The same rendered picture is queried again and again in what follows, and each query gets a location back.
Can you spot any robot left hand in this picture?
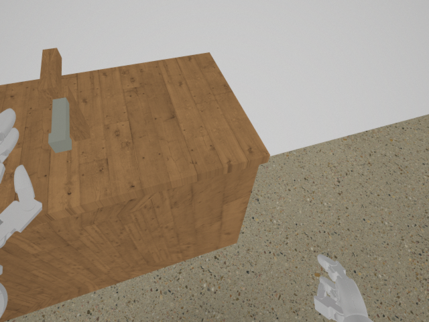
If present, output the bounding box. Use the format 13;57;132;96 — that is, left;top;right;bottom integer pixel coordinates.
0;108;42;248

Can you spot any tap lever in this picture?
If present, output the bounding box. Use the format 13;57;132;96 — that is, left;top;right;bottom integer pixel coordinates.
48;97;72;153

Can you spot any robot right hand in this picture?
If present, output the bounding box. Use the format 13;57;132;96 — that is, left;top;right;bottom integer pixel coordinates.
314;254;368;322

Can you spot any counter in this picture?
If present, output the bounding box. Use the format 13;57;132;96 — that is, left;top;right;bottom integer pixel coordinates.
0;48;270;322

